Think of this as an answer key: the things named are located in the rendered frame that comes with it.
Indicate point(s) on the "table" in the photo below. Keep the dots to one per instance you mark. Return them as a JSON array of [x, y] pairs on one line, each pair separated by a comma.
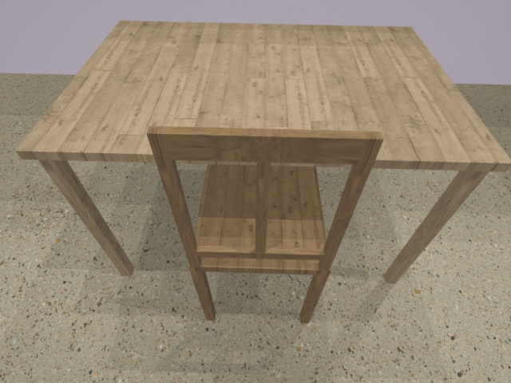
[[277, 76]]

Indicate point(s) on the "chair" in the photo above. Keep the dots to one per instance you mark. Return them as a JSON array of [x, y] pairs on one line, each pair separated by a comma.
[[262, 218]]

